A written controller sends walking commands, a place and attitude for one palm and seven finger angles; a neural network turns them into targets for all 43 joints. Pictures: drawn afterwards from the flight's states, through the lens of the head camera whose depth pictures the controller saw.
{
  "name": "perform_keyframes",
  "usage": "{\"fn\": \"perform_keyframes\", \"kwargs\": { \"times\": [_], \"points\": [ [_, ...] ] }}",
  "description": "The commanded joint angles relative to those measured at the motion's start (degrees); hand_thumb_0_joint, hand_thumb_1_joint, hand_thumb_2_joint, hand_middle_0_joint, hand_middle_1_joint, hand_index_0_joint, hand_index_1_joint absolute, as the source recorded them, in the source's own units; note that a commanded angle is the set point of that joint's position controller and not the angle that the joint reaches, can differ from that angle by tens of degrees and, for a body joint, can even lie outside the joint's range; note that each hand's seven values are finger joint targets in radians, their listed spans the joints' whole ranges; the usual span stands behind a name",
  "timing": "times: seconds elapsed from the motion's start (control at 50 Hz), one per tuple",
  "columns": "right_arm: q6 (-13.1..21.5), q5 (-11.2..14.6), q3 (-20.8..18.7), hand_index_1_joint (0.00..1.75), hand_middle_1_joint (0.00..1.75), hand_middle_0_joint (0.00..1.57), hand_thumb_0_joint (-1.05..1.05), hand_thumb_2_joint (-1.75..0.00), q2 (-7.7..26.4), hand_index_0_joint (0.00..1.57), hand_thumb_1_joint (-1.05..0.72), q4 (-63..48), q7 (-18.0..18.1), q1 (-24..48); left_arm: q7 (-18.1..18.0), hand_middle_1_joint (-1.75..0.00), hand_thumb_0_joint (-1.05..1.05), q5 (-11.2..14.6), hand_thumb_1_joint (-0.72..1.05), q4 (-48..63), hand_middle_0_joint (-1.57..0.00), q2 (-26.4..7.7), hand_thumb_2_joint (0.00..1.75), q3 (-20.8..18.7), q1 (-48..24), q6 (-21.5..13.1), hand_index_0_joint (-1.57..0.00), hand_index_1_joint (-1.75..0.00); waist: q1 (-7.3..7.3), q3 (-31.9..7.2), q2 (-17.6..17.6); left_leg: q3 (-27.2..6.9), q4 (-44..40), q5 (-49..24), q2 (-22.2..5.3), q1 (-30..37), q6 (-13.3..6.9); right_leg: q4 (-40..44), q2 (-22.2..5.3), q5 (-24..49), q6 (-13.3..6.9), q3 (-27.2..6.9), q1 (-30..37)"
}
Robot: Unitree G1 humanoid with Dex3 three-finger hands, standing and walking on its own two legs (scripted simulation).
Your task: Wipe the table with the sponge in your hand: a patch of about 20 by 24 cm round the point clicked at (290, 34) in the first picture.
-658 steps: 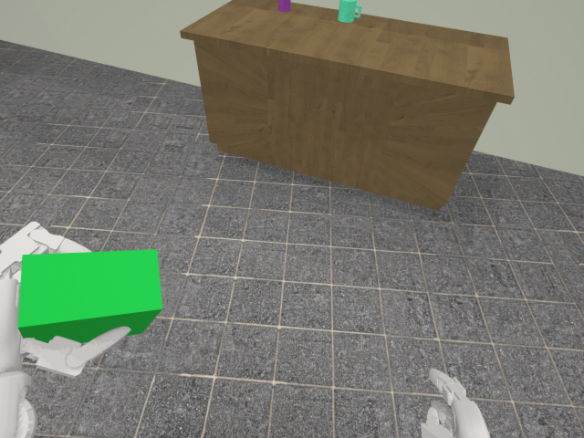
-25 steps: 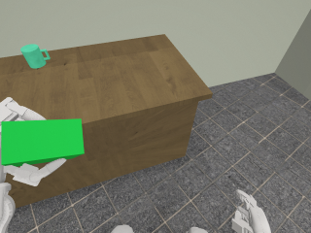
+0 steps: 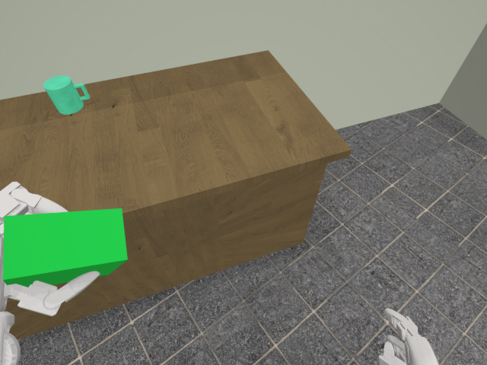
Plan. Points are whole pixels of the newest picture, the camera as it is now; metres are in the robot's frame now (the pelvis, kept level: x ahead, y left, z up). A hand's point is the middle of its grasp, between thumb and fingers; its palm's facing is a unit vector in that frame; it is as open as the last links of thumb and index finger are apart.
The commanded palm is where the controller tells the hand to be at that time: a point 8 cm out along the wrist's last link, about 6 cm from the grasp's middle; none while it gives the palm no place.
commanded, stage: shuffle to correct the standing spot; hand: left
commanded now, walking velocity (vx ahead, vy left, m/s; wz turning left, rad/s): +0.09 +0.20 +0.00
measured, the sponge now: (82, 248) +0.23 +0.21 +0.15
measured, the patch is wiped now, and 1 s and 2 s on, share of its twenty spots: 0.00 0.00 0.00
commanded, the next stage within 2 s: none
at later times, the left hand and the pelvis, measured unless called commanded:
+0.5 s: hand out of the picture +0.22 +0.33 +0.16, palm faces +0.37 -0.84 -0.40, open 10.2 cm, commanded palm +0.16 +0.38 +0.18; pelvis -0.01 +0.10 -0.01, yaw -1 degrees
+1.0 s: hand out of the picture +0.21 +0.45 +0.17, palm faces +0.41 -0.82 -0.40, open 10.1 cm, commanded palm +0.15 +0.49 +0.18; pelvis -0.01 +0.21 -0.01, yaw -2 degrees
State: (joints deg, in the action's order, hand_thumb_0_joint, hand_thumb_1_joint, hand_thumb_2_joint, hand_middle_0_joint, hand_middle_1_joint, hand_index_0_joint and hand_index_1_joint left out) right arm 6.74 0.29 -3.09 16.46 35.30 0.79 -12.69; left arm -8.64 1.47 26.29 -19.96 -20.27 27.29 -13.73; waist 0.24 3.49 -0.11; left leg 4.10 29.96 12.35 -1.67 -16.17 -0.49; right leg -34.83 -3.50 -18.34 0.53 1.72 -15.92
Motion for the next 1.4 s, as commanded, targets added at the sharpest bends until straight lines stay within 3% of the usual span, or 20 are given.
{"fn": "perform_keyframes", "kwargs": {
  "times": [0.0, 0.14, 0.16, 0.2, 0.22, 0.32, 0.4, 0.46, 0.58, 0.64, 0.72, 0.8, 0.86, 1.02, 1.04, 1.08, 1.2, 1.3, 1.36, 1.38],
  "points": [
    [3.39, 0.73, -1.28, 0.30, 0.30, 0.20, 0.00, -0.90, 3.65, 0.20, -0.90, -10.66, 0.30, 4.48, -0.93, -1.60, 0.00, 0.67, 0.10, 18.99, -1.20, -12.45, 1.30, -7.30, -4.62, -4.43, -1.20, -1.60, 0.16, -13.31, 12.76, -12.39, -6.27, -19.07, -11.18, 13.92, -6.39, -11.93, 1.02, -5.99, 0.44, 0.53, -8.59],
    [3.32, 0.65, 0.40, 0.30, 0.30, 0.20, 0.00, -0.90, 2.76, 0.20, -0.90, -9.49, 0.17, 5.29, -1.55, -1.60, 0.00, 0.53, 0.10, 15.42, -1.20, -10.81, 1.30, -7.50, -4.58, -2.86, -1.20, -1.60, 0.26, -8.85, 9.55, -4.15, -1.80, -10.42, -7.33, -1.10, -4.17, 3.69, 1.02, 2.59, -0.47, 5.23, 4.83],
    [2.82, 0.50, 0.72, 0.30, 0.30, 0.20, 0.00, -0.90, 2.41, 0.20, -0.90, -9.67, 0.13, 5.70, -1.40, -1.60, 0.00, 0.55, 0.10, 13.23, -1.20, -10.77, 1.30, -7.33, -4.42, -2.45, -1.20, -1.60, 0.49, -8.48, 4.60, -3.00, 2.33, -2.94, -5.47, -5.94, -2.84, 9.14, -1.42, 8.63, -1.67, 0.67, 9.54],
    [1.61, 0.01, 0.92, 0.30, 0.30, 0.20, 0.00, -0.90, 1.63, 0.20, -0.90, -10.48, -0.41, 5.54, -1.43, -1.60, 0.00, 0.94, 0.10, 8.90, -1.20, -12.02, 1.30, -7.74, -6.03, -1.67, -1.20, -1.60, 0.11, -6.14, -14.05, -0.60, 23.33, 16.02, 1.92, -17.94, 1.18, 18.89, -21.28, 9.58, -10.24, -29.47, 9.75],
    [1.03, 0.40, -0.17, 0.30, 0.30, 0.20, 0.00, -0.90, 3.19, 0.20, -0.90, -9.85, -1.03, 5.81, -1.19, -1.60, 0.00, 1.37, 0.10, 6.80, -1.20, -10.50, 1.30, -6.80, -6.88, -1.46, -1.20, -1.60, 0.18, -4.58, -14.30, -5.56, 31.31, 14.99, 0.64, -19.29, 1.91, 20.58, -22.48, 7.06, -11.01, -31.39, 7.07],
    [-0.80, 0.20, 1.85, 0.30, 0.30, 0.20, 0.00, -0.90, 0.60, 0.20, -0.90, -8.95, -0.32, 6.17, -0.96, -1.60, 0.00, 0.33, 0.10, 10.01, -1.20, -11.46, 1.30, -6.68, -8.34, -3.40, -1.20, -1.60, -0.55, -5.64, -6.31, -6.61, 17.82, 8.04, -4.26, -10.03, 0.88, 12.18, -16.29, 19.95, -7.75, -9.24, 2.00],
    [0.25, 0.20, 0.78, 0.30, 0.30, 0.20, 0.00, -0.90, 0.10, 0.20, -0.90, -9.33, 0.89, 6.07, -1.29, -1.60, 0.00, 0.47, 0.10, 17.28, -1.20, -11.89, 1.30, -6.41, -8.22, -2.39, -1.20, -1.60, 0.20, -8.57, -3.45, 2.73, -0.99, 0.04, 2.31, 4.11, 1.32, 8.92, -10.16, 6.54, -4.48, -4.46, 0.50],
    [2.11, 0.42, -0.21, 0.30, 0.30, 0.20, 0.00, -0.90, 2.62, 0.20, -0.90, -10.68, 1.42, 4.97, -1.27, -1.60, 0.00, 0.57, 0.10, 22.96, -1.20, -12.82, 1.30, -7.68, -7.51, -3.47, -1.20, -1.60, 0.09, -10.90, 17.20, -13.11, -8.14, -6.95, -9.72, 7.66, -4.64, -11.71, 0.58, -4.25, 0.53, 3.70, -5.44],
    [3.97, 0.81, -0.14, 0.30, 0.30, 0.20, 0.00, -0.90, 2.53, 0.20, -0.90, -8.23, 0.39, 4.72, -1.52, -1.60, 0.00, 0.73, 0.10, 17.36, -1.20, -11.80, 1.30, -9.56, -2.07, -3.70, -1.20, -1.60, 0.67, -10.56, 11.83, -5.92, -0.68, -5.88, -6.72, -2.70, -4.62, 2.47, 1.26, 0.55, 0.01, 5.45, 5.96],
    [2.68, 0.66, -0.20, 0.30, 0.30, 0.20, 0.00, -0.90, 1.66, 0.20, -0.90, -8.43, -0.34, 5.07, -1.92, -1.60, 0.00, 1.10, 0.10, 10.10, -1.20, -13.68, 1.30, -10.84, -0.69, -2.83, -1.20, -1.60, 1.15, -6.66, -14.29, -2.33, 26.39, 14.77, 1.15, -20.57, 1.45, 17.82, -22.12, 5.45, -9.91, -29.09, 10.57],
    [0.64, 0.23, 0.11, 0.30, 0.30, 0.20, 0.00, -0.90, 2.07, 0.20, -0.90, -6.71, -0.69, 4.61, -1.39, -1.60, 0.00, 0.57, 0.10, 8.23, -1.20, -13.04, 1.30, -11.22, -0.52, -3.62, -1.20, -1.60, -0.29, -4.66, -12.10, -8.23, 22.62, 10.38, -5.19, -15.11, 0.84, 11.81, -18.36, 11.43, -8.94, -14.26, 2.67],
    [0.78, 0.86, -0.10, 0.30, 0.30, 0.20, 0.00, -0.90, 0.38, 0.20, -0.90, -7.15, 0.76, 4.99, -0.78, -1.60, 0.00, 0.48, 0.10, 12.53, -1.20, -10.59, 1.30, -7.40, -5.62, -3.56, -1.20, -1.60, -1.20, -6.65, -4.11, 1.92, -0.18, 2.33, 2.10, 3.88, 1.29, 4.40, -8.73, 1.11, -3.48, -2.53, -3.45],
    [3.03, 0.48, -1.13, 0.30, 0.30, 0.20, 0.00, -0.90, 2.70, 0.20, -0.90, -8.89, 1.46, 3.93, -0.78, -1.60, 0.00, -0.13, 0.10, 20.58, -1.20, -11.42, 1.30, -6.71, -10.14, -4.85, -1.20, -1.60, -1.24, -7.18, 21.73, -21.12, -13.53, 2.43, -13.31, 7.03, -8.12, -24.43, 2.25, -16.46, 0.35, 3.75, -14.88],
    [4.68, 0.59, 0.80, 0.30, 0.30, 0.20, 0.00, -0.90, 2.06, 0.20, -0.90, -7.53, 0.59, 6.35, -1.83, -1.60, 0.00, 0.87, 0.10, 16.08, -1.20, -12.15, 1.30, -9.52, -1.99, -2.70, -1.20, -1.60, 1.21, -10.80, 11.15, -6.22, -2.72, -0.11, -6.52, -3.28, -5.85, 3.29, 1.03, 0.48, -0.14, 5.74, 5.87],
    [3.78, 0.37, 1.15, 0.30, 0.30, 0.20, 0.00, -0.90, 1.02, 0.20, -0.90, -7.47, 0.49, 5.69, -1.69, -1.60, 0.00, 0.54, 0.10, 13.73, -1.20, -11.73, 1.30, -8.85, -1.04, -2.52, -1.20, -1.60, 0.72, -10.51, 4.44, -5.30, 3.27, 6.06, -3.94, -9.96, -3.84, 10.36, -3.08, 2.27, -1.83, -0.06, 11.78],
    [1.96, -0.41, 0.71, 0.30, 0.30, 0.20, 0.00, -0.90, 1.56, 0.20, -0.90, -8.11, -0.11, 5.99, -1.43, -1.60, 0.00, 1.28, 0.10, 8.29, -1.20, -13.15, 1.30, -10.43, -2.38, -1.96, -1.20, -1.60, 0.43, -5.70, -14.38, -3.80, 31.49, 15.02, 2.04, -25.71, 1.06, 21.18, -25.10, -1.51, -11.29, -34.22, 11.52],
    [-0.21, 0.26, 1.00, 0.30, 0.30, 0.20, 0.00, -0.90, 1.42, 0.20, -0.90, -6.22, -0.08, 5.68, -0.09, -1.60, 0.00, 0.91, 0.10, 4.00, -1.20, -10.54, 1.30, -8.52, -1.24, -3.86, -1.20, -1.60, -0.42, -4.44, -9.87, -6.27, 31.99, 2.46, -3.24, -22.30, 1.63, 15.81, -15.39, 14.99, -7.83, -8.94, 5.42],
    [2.75, -0.32, 0.17, 0.30, 0.30, 0.20, 0.00, -0.90, 0.27, 0.20, -0.90, -7.66, 1.47, 6.73, -0.95, -1.60, 0.00, 0.06, 0.10, 14.28, -1.20, -11.06, 1.30, -5.82, -7.83, -3.86, -1.20, -1.60, 1.30, -6.77, -10.27, 3.18, 6.31, 1.87, 0.49, -0.09, -0.24, 15.01, -12.45, 4.69, -6.22, -5.02, -0.31],
    [4.07, -0.21, -0.96, 0.30, 0.30, 0.20, 0.00, -0.90, 1.63, 0.20, -0.90, -8.02, 2.49, 4.61, -1.26, -1.60, 0.00, 0.07, 0.10, 20.60, -1.20, -12.21, 1.30, -6.10, -10.60, -3.99, -1.20, -1.60, 0.01, -9.79, 1.96, 1.53, -3.86, 2.58, 1.10, 8.75, -0.32, 2.50, -7.63, -1.75, -3.57, -2.14, -0.98],
    [4.22, -0.09, -1.60, 0.30, 0.30, 0.20, 0.00, -0.90, 3.40, 0.20, -0.90, -8.19, 2.58, 4.10, -1.35, -1.60, 0.00, 0.16, 0.10, 22.19, -1.20, -12.77, 1.30, -7.34, -11.29, -4.46, -1.20, -1.60, -0.37, -10.38, 12.98, -9.68, -6.89, 1.63, -6.23, 12.10, -3.33, -7.96, -2.43, -4.27, -1.12, 1.64, -7.14]
  ]
}}
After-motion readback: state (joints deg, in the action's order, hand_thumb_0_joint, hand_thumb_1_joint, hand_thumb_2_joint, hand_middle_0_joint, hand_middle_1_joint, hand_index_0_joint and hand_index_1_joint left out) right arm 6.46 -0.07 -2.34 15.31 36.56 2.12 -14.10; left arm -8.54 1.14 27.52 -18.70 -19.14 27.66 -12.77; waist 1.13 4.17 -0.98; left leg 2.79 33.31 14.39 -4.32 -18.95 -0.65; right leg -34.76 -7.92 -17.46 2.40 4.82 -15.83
